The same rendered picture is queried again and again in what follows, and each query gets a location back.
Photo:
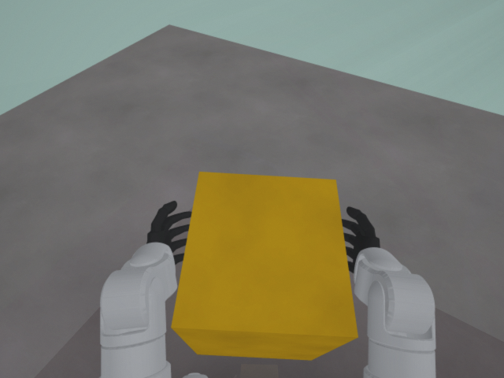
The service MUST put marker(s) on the left robot hand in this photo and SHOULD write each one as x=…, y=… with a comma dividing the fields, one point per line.
x=160, y=229

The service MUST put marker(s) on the robot right forearm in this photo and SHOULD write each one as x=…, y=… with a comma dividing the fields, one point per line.
x=401, y=317

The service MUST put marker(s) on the right robot hand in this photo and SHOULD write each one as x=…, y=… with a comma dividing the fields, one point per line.
x=365, y=235

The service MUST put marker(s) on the robot left forearm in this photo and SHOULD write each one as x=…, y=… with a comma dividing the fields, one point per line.
x=132, y=315

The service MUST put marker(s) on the carton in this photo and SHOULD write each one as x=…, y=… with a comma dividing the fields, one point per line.
x=265, y=271

